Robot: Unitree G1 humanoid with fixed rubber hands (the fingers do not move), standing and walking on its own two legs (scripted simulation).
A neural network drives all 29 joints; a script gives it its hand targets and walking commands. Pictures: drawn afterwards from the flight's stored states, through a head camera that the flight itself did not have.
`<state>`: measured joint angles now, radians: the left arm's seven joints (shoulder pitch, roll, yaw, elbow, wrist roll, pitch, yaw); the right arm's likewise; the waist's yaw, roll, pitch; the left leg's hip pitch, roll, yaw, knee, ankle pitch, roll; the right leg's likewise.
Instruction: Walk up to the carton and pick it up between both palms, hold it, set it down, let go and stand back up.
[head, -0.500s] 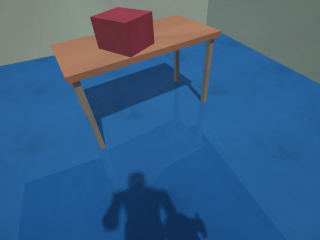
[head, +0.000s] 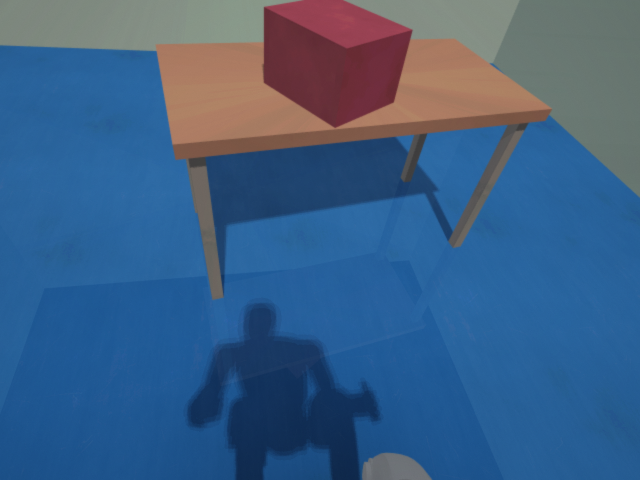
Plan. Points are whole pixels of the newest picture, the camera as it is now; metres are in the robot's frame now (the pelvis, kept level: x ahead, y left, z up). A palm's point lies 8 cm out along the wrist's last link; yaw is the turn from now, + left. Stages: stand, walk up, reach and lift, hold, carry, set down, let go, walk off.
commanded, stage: walk up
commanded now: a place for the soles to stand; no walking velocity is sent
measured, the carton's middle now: (333, 58) +1.14 -0.04 +0.04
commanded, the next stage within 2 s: none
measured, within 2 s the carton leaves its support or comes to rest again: neither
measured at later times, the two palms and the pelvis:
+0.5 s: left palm (210, 414) +0.24 +0.16 -0.10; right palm (530, 344) +0.35 -0.35 -0.09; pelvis +0.22 -0.10 +0.01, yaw +8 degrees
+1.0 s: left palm (242, 294) +0.45 +0.14 -0.12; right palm (530, 274) +0.49 -0.40 -0.07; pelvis +0.40 -0.14 +0.00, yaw +13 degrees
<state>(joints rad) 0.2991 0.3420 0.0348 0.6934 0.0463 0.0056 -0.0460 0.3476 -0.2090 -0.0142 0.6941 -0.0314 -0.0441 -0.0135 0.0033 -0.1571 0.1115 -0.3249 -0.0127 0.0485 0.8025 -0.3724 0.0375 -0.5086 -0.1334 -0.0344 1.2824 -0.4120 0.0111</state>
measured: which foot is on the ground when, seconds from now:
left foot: down 0.00-0.30, up 0.32-0.62, down 0.64-1.00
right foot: up 0.00-0.24, down 0.26-0.66, up 0.68-1.00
